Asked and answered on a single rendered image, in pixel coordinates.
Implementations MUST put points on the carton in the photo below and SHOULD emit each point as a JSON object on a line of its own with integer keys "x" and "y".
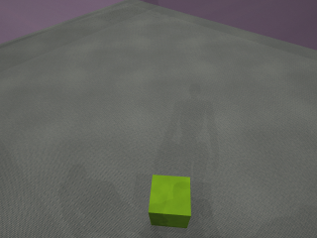
{"x": 170, "y": 201}

